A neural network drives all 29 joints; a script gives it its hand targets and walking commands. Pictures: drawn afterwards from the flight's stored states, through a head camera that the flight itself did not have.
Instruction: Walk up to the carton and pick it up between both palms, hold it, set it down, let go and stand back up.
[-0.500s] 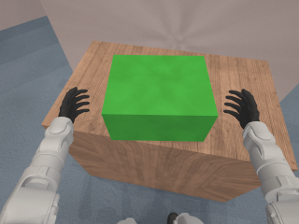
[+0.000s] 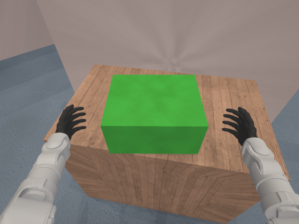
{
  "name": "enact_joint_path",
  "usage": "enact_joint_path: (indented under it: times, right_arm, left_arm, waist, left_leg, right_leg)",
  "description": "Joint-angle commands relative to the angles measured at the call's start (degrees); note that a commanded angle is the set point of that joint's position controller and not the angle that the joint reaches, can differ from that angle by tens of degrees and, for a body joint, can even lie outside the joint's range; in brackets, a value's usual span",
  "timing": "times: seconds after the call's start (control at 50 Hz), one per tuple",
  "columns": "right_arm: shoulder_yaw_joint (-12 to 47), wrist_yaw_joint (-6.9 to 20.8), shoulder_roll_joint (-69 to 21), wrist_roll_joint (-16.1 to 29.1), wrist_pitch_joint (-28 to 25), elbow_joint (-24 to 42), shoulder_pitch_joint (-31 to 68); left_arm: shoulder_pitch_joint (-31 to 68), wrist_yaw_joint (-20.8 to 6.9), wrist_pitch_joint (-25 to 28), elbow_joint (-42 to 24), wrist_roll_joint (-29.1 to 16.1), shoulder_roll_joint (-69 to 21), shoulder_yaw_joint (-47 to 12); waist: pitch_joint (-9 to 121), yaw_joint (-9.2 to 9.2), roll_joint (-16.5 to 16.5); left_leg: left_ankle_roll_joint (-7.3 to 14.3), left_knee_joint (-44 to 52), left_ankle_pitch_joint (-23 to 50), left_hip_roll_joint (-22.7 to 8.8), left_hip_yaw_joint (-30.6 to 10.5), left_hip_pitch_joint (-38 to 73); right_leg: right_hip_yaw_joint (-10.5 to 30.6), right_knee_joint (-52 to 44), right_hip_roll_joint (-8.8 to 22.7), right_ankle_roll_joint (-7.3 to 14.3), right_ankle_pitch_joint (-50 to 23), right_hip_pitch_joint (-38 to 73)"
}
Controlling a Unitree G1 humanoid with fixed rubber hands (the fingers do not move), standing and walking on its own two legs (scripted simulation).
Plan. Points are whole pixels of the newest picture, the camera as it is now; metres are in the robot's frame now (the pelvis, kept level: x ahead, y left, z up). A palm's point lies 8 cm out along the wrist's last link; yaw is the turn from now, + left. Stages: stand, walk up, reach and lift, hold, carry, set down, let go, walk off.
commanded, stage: set down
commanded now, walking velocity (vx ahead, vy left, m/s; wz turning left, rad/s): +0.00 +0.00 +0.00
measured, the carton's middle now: (153, 112) +0.48 +0.00 -0.02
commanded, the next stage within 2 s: none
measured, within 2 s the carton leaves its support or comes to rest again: neither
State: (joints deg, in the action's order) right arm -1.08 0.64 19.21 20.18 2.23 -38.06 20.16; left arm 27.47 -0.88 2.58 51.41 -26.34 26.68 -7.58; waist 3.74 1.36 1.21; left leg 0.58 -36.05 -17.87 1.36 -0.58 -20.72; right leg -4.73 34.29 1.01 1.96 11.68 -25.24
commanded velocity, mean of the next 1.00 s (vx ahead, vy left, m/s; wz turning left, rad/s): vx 0.00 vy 0.00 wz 0.00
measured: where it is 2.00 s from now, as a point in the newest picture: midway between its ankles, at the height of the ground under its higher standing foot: outside the picture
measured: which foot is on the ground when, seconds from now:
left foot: down 0.00-1.00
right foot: down 0.00-1.00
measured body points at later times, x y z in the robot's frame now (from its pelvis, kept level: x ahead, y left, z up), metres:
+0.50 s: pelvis +0.03 +0.00 +0.01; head +0.01 +0.01 +0.46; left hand +0.28 +0.28 +0.01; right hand +0.26 -0.24 +0.01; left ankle +0.01 +0.11 -0.72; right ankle +0.07 -0.10 -0.72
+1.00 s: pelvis +0.03 +0.01 +0.02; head +0.02 +0.02 +0.47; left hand +0.26 +0.26 -0.02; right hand +0.24 -0.24 -0.03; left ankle +0.01 +0.11 -0.72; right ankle +0.07 -0.10 -0.72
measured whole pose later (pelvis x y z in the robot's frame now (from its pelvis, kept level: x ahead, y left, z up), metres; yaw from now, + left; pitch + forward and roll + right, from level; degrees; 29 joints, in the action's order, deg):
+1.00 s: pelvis +0.03 +0.01 +0.02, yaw -2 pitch -4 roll -1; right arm 0.1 -0.3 13.4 13.1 -8.7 -35.8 -6.2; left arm -4.1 -1.5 4.1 32.4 -11.9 18.5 0.2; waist -2.9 -0.6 0.2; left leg 0.9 -24.0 -15.8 0.3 0.7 -3.7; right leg -3.2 21.9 -0.6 1.3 8.9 -8.6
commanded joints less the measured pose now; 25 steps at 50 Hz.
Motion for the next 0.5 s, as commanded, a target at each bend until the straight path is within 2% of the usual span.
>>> enact_joint_path:
  times: [0.0,0.02,0.04,0.06,0.08,0.12,0.14,0.18,0.2,0.22,0.24,0.28,0.32,0.34,0.4,0.48]
  right_arm:
    - [-1.53,-1.11,10.49,0.01,-6.07,9.35,19.12]
    - [-2.42,-1.08,11.26,0.32,-6.89,8.67,19.91]
    - [-1.17,-1.3,10.52,0.14,-8.16,9.04,13.3]
    - [-0.04,-1.56,9.06,0.76,-9.3,9.83,7.99]
    - [-0.98,-1.9,9.61,0.46,-10.46,9.2,6.69]
    - [0.52,-2.25,7.54,1.51,-13.07,9.94,-1.01]
    - [-0.44,-2.47,8.49,1.09,-13.96,12.19,0.46]
    - [-0.64,-2.7,7.79,0.65,-15.3,14.75,-3.31]
    - [-1.23,-2.62,7.15,-0.03,-15.63,16.13,-4.9]
    - [-1.8,-2.76,6.99,-0.2,-16.25,19.72,-5.68]
    - [-2.64,-2.7,6.82,-0.77,-16.5,21.25,-5.29]
    - [-3.18,-2.33,6.03,-1.8,-16.65,26.02,-5.12]
    - [-2.5,-2.49,4.91,-1.51,-16.58,29.18,-7.11]
    - [-2.64,-2.3,4.79,-1.51,-16.2,30.72,-5.9]
    - [-2.3,-1.56,4.72,-1.74,-15.29,28.97,-7.16]
    - [-2.21,-1.06,4.89,-2.88,-11.64,20.6,-1.94]
  left_arm:
    - [18.72,-0.85,4.81,-8.12,2.79,13.44,7.2]
    - [19.76,-0.73,5.29,-10.21,3.57,13.35,7.13]
    - [12.85,-1.21,5.5,-10.51,5.12,12.84,8.76]
    - [8.14,-1.8,6.48,-13.56,6.49,11.97,9.86]
    - [7.25,-2.02,6.94,-15.92,8.2,11.69,11.07]
    - [-1.54,-2.86,7.79,-19.56,10.45,10.07,13.38]
    - [0.1,-2.91,8.32,-22.24,10.36,10.67,14.05]
    - [-4.4,-2.61,8.65,-25.04,10.68,9.64,14.85]
    - [-5.91,-2.32,9.0,-26.53,9.97,9.15,14.17]
    - [-7.44,-1.94,9.36,-28.71,9.45,9.18,14.09]
    - [-7.3,-1.52,9.72,-30.18,8.98,9.12,13.26]
    - [-7.1,-0.62,10.9,-32.03,6.92,9.98,12.14]
    - [-9.46,-0.24,11.99,-33.36,5.64,10.13,11.21]
    - [-7.53,-0.05,12.54,-33.93,4.63,11.13,10.84]
    - [-9.34,0.66,13.23,-31.83,3.67,11.48,9.4]
    - [-3.63,0.87,11.23,-22.72,2.04,10.55,7.13]
  waist:
    - [21.61,-1.0,-0.34]
    - [23.9,-0.89,-2.53]
    - [23.17,-1.1,-2.13]
    - [24.63,-1.42,-1.7]
    - [26.16,-0.85,-3.02]
    - [24.69,-1.5,-3.15]
    - [26.07,-1.1,-3.85]
    - [22.39,-1.28,-3.08]
    - [21.28,-0.76,-3.31]
    - [20.56,-0.78,-3.04]
    - [19.2,-0.61,-3.79]
    - [17.41,-0.4,-2.31]
    - [15.72,-0.2,-1.53]
    - [16.19,-0.19,-2.04]
    - [12.28,-0.78,-3.32]
    - [5.44,-1.05,-4.83]
  left_leg:
    - [-0.65,10.6,9.69,0.7,-0.2,-12.13]
    - [-1.27,10.98,11.83,0.46,-0.17,-10.82]
    - [-1.1,10.72,13.73,0.81,0.08,-9.9]
    - [-1.46,10.75,16.98,0.77,0.08,-7.62]
    - [-1.88,11.17,19.92,0.66,0.01,-5.01]
    - [-2.28,11.48,24.45,0.9,-0.06,-1.31]
    - [-2.23,11.51,25.25,0.86,0.15,-0.67]
    - [-2.37,12.48,23.15,0.65,0.03,0.98]
    - [-2.41,12.92,21.68,0.7,0.02,1.3]
    - [-2.13,13.04,20.5,0.6,0.16,0.9]
    - [-2.16,13.39,18.92,0.57,0.06,0.06]
    - [-1.49,13.44,15.29,0.36,0.3,-1.86]
    - [-0.97,13.02,13.66,0.5,0.43,-2.86]
    - [-0.71,13.08,12.73,0.47,0.43,-3.59]
    - [-0.88,13.4,10.43,-0.21,0.3,-3.84]
    - [-0.71,15.15,2.27,-1.47,-0.27,-7.72]
  right_leg:
    - [6.94,-3.89,0.28,-1.85,-9.54,29.75]
    - [6.7,-4.03,0.02,-1.65,-10.42,29.42]
    - [6.94,-4.24,0.07,-2.13,-13.88,32.61]
    - [7.23,-4.47,0.0,-2.15,-17.56,35.69]
    - [6.83,-4.72,-0.38,-2.25,-19.76,35.7]
    - [6.72,-5.77,-0.95,-2.47,-24.15,38.3]
    - [6.75,-6.1,-0.77,-2.25,-24.22,37.1]
    - [6.52,-7.9,-0.99,-1.9,-20.49,35.74]
    - [6.47,-8.44,-1.01,-1.55,-18.61,34.73]
    - [6.49,-8.85,-1.0,-1.55,-17.55,34.75]
    - [6.36,-8.87,-1.04,-1.24,-15.29,33.71]
    - [6.41,-8.91,-0.66,-1.12,-11.85,32.51]
    - [7.06,-8.63,-0.17,-1.36,-11.56,33.32]
    - [7.31,-8.04,0.12,-1.21,-10.61,32.43]
    - [6.87,-7.66,0.02,-0.52,-6.91,29.87]
    - [6.65,-7.89,0.27,0.75,1.54,25.93]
